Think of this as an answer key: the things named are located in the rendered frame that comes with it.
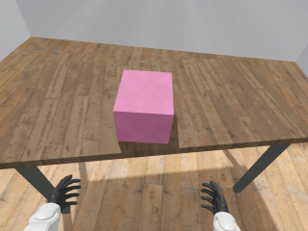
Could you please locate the carton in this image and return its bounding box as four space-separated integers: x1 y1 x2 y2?
113 69 174 144

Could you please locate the robot left hand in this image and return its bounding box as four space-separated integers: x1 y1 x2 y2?
47 174 81 210

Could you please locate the table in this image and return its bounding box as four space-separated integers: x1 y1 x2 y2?
0 58 308 215

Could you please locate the left robot forearm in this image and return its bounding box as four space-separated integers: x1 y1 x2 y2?
23 202 61 231

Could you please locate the right robot forearm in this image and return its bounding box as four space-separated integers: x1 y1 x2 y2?
213 212 241 231

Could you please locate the robot right hand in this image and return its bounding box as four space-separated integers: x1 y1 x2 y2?
200 180 229 215

